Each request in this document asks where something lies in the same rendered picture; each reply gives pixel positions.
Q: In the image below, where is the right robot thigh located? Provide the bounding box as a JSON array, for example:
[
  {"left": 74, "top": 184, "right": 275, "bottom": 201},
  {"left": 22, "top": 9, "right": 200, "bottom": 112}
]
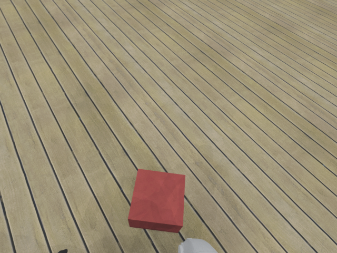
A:
[{"left": 178, "top": 238, "right": 218, "bottom": 253}]

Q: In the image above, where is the carton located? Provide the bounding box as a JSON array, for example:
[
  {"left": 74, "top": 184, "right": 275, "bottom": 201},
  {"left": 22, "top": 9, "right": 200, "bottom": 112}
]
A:
[{"left": 128, "top": 169, "right": 185, "bottom": 233}]

